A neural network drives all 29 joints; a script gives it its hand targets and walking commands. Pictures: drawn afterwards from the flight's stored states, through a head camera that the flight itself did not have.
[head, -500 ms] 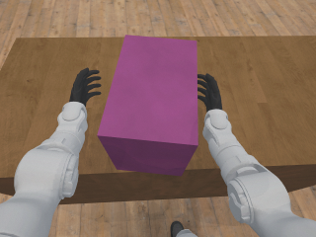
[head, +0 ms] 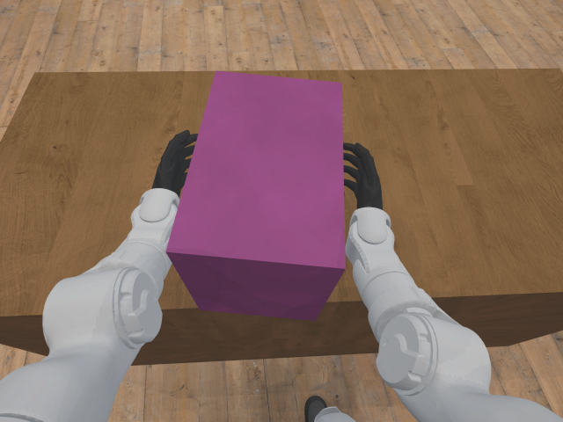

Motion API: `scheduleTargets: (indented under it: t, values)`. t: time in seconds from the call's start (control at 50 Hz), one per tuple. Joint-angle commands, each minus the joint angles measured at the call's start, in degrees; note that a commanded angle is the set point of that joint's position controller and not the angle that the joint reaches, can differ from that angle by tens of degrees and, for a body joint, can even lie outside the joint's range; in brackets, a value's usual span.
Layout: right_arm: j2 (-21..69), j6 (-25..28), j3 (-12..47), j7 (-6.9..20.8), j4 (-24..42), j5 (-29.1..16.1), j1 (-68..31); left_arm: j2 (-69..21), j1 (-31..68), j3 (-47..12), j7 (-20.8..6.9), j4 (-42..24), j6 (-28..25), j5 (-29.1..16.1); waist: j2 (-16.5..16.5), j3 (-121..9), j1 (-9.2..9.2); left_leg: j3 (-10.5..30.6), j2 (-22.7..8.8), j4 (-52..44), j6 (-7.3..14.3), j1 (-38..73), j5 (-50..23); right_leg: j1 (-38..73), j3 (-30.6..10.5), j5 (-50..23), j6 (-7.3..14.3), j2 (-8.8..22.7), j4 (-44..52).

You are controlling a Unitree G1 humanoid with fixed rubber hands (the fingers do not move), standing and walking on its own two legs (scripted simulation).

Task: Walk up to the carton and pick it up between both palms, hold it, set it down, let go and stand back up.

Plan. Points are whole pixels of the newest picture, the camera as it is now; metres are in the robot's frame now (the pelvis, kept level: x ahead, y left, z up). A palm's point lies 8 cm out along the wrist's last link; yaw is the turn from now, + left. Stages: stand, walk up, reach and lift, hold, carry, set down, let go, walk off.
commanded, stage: reach and lift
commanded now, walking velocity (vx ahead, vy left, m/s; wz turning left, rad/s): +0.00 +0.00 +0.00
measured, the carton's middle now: (267, 201) +0.44 +0.03 +0.00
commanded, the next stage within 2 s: none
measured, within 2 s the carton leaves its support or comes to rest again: leaves its support in 1.92 s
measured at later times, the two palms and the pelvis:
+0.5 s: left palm (167, 188) +0.44 +0.17 +0.04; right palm (363, 202) +0.41 -0.11 +0.04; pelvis +0.00 +0.00 +0.00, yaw +0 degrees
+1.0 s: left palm (167, 188) +0.44 +0.17 +0.04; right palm (363, 202) +0.41 -0.11 +0.04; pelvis +0.00 +0.00 +0.00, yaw +0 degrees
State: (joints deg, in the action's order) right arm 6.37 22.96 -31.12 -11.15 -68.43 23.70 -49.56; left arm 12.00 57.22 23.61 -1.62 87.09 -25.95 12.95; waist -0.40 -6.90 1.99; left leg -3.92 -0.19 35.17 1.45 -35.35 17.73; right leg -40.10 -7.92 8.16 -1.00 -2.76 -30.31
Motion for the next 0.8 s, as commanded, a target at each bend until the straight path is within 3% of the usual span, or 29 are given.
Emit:
scheduleTargets:
  t: [0.0, 0.02, 0.06, 0.08, 0.14, 0.2, 0.22, 0.24, 0.26, 0.28, 0.3, 0.32, 0.36, 0.4, 0.44, 0.46, 0.48, 0.5, 0.52, 0.54, 0.56, 0.58, 0.6, 0.62, 0.66, 0.7, 0.72, 0.74, 0.78]
  values:
    - [34.0, 3.5, 9.21, 10.15, -0.78, 9.39, -18.61, -31.34, 24.44, -1.81, -4.98, -3.08, -4.28, 5.98, 4.43, -32.06, -0.49, -0.01, 0.43, -2.97, -4.09, 2.33, -20.0, 35.42, 10.11, -15.14, 0.96, 2.95, -0.65]
    - [32.81, 3.16, 7.21, 9.96, -3.72, 9.5, -16.72, -30.8, 25.43, -1.8, -4.51, -4.85, -4.28, 6.54, 6.14, -29.96, 0.38, 0.73, -0.62, -3.53, -4.96, 4.21, -22.04, 35.17, 10.27, -13.07, 1.33, 2.8, 0.14]
    - [33.35, 2.43, 6.72, 10.25, -6.3, 9.72, -15.79, -30.78, 23.41, -0.95, -4.3, -3.39, -3.05, 6.78, 4.8, -25.76, 1.4, 0.53, -0.7, -4.78, -4.57, 7.46, -19.22, 31.08, 11.29, -8.47, 1.91, 2.29, 1.78]
    - [33.8, 3.27, 7.64, 10.09, -3.67, 9.49, -18.7, -31.75, 24.36, -2.77, -4.47, -3.17, -4.05, 6.34, 4.59, -28.26, 0.09, 0.05, -0.38, -3.77, -4.77, 5.57, -20.36, 30.76, 11.04, -8.96, 2.09, 2.43, 1.16]
    - [34.02, 3.2, 7.91, 10.53, -4.69, 8.58, -18.01, -30.2, 23.77, -2.02, -3.91, -2.54, -3.64, 7.19, 4.89, -25.96, -0.91, -0.41, -0.19, -4.19, -4.25, 3.62, -18.96, 31.42, 10.27, -8.88, 1.63, 2.46, 0.94]
    - [33.33, 3.45, 8.14, 10.44, -5.29, 9.76, -18.22, -30.91, 23.33, -1.56, -4.05, -1.23, -3.37, 7.93, 3.95, -27.49, 0.21, -0.39, -0.26, -3.84, -3.96, 4.11, -18.93, 30.19, 11.26, -8.31, 1.06, 2.44, 1.28]
    - [35.04, 3.89, 7.91, 9.98, -4.5, 9.27, -18.53, -30.85, 23.34, -2.92, -4.12, -2.79, -3.44, 6.83, 4.53, -29.08, -0.35, -1.22, -0.05, -3.18, -4.31, 4.06, -20.19, 31.39, 10.77, -11.28, 1.6, 2.68, 0.74]
    - [32.99, 2.5, 6.49, 9.93, -8.3, 10.28, -16.82, -28.6, 23.93, -0.67, -4.02, -1.11, -2.99, 8.46, 5.12, -25.14, 0.46, -0.62, -0.13, -4.1, -3.82, 2.66, -15.77, 30.97, 10.77, -7.14, 1.48, 3.21, 1.7]
    - [33.22, 2.45, 6.34, 10.38, -7.52, 11.19, -15.72, -29.51, 23.25, -0.3, -3.9, -1.81, -2.78, 9.47, 5.85, -26.1, -0.85, -0.12, -0.35, -5.25, -2.84, 2.12, -14.39, 31.24, 10.62, -5.5, 1.53, 2.91, 1.66]
    - [34.06, 3.05, 7.05, 10.3, -5.84, 9.62, -17.86, -31.06, 25.83, -3.58, -3.48, -6.55, -3.16, 7.44, 7.35, -29.62, 0.09, 0.04, -0.87, -2.82, -3.95, 4.87, -18.88, 27.22, 12.07, -5.84, 1.47, 2.34, -0.03]
    - [33.95, 3.43, 7.48, 10.41, -5.85, 10.05, -16.31, -31.42, 23.43, -2.15, -3.4, -4.99, -3.21, 7.64, 6.13, -28.62, -0.35, -0.49, -0.67, -2.91, -4.33, 7.19, -22.79, 27.0, 12.61, -8.01, 1.89, 2.49, 2.1]
    - [34.93, 2.76, 7.47, 10.44, -7.17, 10.28, -14.47, -30.23, 22.05, 0.34, -4.05, -1.72, -2.81, 8.97, 3.48, -25.9, -0.5, -0.4, -0.63, -2.85, -2.87, 3.6, -17.71, 28.74, 11.0, -6.82, 1.72, 3.11, 1.43]
    - [35.32, 3.81, 9.09, 10.33, -5.04, 9.28, -15.91, -32.78, 22.17, -3.34, -3.89, -3.69, -3.31, 6.16, 3.82, -30.46, 0.57, 0.06, -0.55, -2.84, -3.48, 4.5, -20.36, 30.85, 11.36, -10.41, 1.5, 2.28, 0.58]
    - [35.55, 2.79, 9.36, 9.89, -8.33, 9.76, -14.35, -32.78, 21.91, -2.47, -4.09, -3.45, -2.78, 7.59, 4.88, -27.84, 0.34, 0.07, -0.47, -3.93, -3.66, 3.66, -18.68, 32.82, 11.34, -10.44, 1.58, 3.02, 0.67]
    - [35.38, 2.64, 7.92, 9.94, -8.68, 9.25, -14.56, -31.71, 21.97, -1.82, -4.28, -2.52, -2.66, 7.16, 2.92, -25.95, 0.61, -0.12, -0.77, -4.05, -3.5, 4.11, -19.67, 32.1, 11.38, -9.62, 1.6, 2.39, 1.05]
    - [36.37, 2.69, 8.73, 10.03, -9.56, 9.51, -13.96, -32.15, 20.94, -1.32, -4.25, -2.1, -2.74, 8.16, 3.75, -25.06, 0.12, -0.74, -0.49, -4.27, -3.61, 3.07, -18.59, 32.79, 11.27, -9.79, 1.68, 3.02, 1.26]
    - [36.06, 3.45, 9.65, 10.07, -7.83, 8.51, -15.17, -32.5, 22.9, -4.14, -3.75, -5.67, -3.35, 5.93, 5.15, -27.28, 0.42, -0.5, -0.28, -3.6, -4.07, 5.2, -21.9, 30.17, 11.93, -9.98, 1.74, 2.36, 0.58]
    - [36.7, 3.67, 10.35, 10.32, -6.82, 7.77, -16.45, -33.12, 24.36, -4.89, -4.1, -4.14, -3.95, 5.12, 5.09, -29.62, -0.22, -0.64, -0.84, -2.61, -4.52, 4.33, -21.82, 30.04, 11.78, -9.69, 2.02, 2.11, 0.09]
    - [36.1, 3.38, 9.02, 10.01, -9.32, 8.98, -15.71, -32.93, 22.34, -2.58, -3.8, -2.28, -3.21, 7.6, 5.1, -26.48, -0.61, -0.56, -0.43, -3.67, -4.08, 3.21, -20.19, 31.14, 11.19, -10.26, 2.26, 2.51, 1.21]
    - [34.45, 2.12, 8.6, 10.31, -10.6, 8.44, -15.25, -32.02, 22.74, -2.66, -3.75, -3.03, -2.88, 7.04, 4.67, -24.19, 0.36, 0.08, -0.87, -4.65, -3.4, 3.24, -18.65, 30.11, 11.56, -5.8, 1.79, 2.53, 2.03]
    - [36.16, 2.52, 9.0, 10.04, -8.54, 8.59, -15.89, -31.92, 23.94, -3.94, -4.28, -4.14, -2.93, 5.86, 4.33, -27.07, -0.29, -0.35, -0.52, -4.01, -3.34, 5.0, -17.62, 28.89, 12.38, -6.03, 1.55, 2.64, 1.59]
    - [35.66, 3.1, 9.12, 9.81, -8.71, 8.81, -15.4, -32.27, 22.85, -3.76, -4.03, -3.93, -3.07, 5.63, 2.97, -26.14, 0.84, 0.11, -0.33, -4.1, -3.67, 4.01, -19.1, 29.48, 12.0, -8.15, 1.1, 2.25, 1.67]
    - [35.95, 2.61, 8.87, 9.41, -9.14, 9.34, -16.0, -30.41, 22.49, -1.7, -4.74, 0.91, -2.23, 7.3, 2.27, -24.6, -0.24, -0.72, 0.14, -4.29, -2.48, 1.44, -14.2, 31.91, 10.59, -7.01, 1.0, 2.87, 1.16]
    - [35.61, 3.19, 10.06, 9.59, -8.26, 8.95, -16.21, -31.73, 22.25, -4.81, -4.21, -3.09, -2.82, 6.07, 3.39, -25.93, 0.72, -0.57, 0.04, -4.11, -3.0, 1.79, -17.62, 31.11, 10.97, -10.05, 0.99, 2.47, 0.38]
    - [36.58, 2.74, 8.92, 9.56, -10.29, 7.61, -15.45, -32.33, 23.01, -3.29, -4.27, -3.73, -2.64, 6.67, 5.0, -26.86, -0.03, 0.43, -0.8, -4.38, -3.55, 3.46, -21.54, 31.94, 11.52, -10.54, 1.89, 2.56, 1.11]
    - [36.59, 3.05, 9.1, 9.52, -9.02, 8.8, -15.95, -32.13, 22.07, -2.9, -4.56, -2.42, -2.54, 6.11, 3.14, -24.62, -0.01, -0.52, -0.58, -3.11, -3.22, 3.25, -18.87, 29.18, 11.83, -7.18, 1.52, 2.4, 0.69]
    - [37.2, 2.97, 10.18, 9.59, -8.64, 7.81, -16.11, -32.5, 21.82, -3.77, -4.37, -2.47, -2.48, 6.32, 4.49, -26.08, -0.72, -0.56, -0.41, -3.44, -3.58, 3.3, -19.67, 29.14, 11.86, -8.58, 1.81, 2.55, 0.7]
    - [35.07, 3.03, 9.11, 9.42, -10.07, 8.41, -15.81, -32.51, 22.58, -3.39, -4.28, -1.45, -2.44, 6.34, 5.08, -25.18, 0.07, 0.2, -0.59, -5.07, -3.42, 3.22, -17.17, 30.85, 11.4, -6.71, 1.9, 2.31, 2.28]
    - [36.72, 3.28, 9.33, 9.39, -7.8, 8.31, -16.22, -32.46, 22.09, -3.51, -4.34, -2.13, -2.52, 6.79, 3.96, -26.07, -1.51, -0.31, -0.31, -3.86, -3.16, 1.09, -16.71, 31.21, 10.84, -7.7, 1.89, 2.62, 1.35]
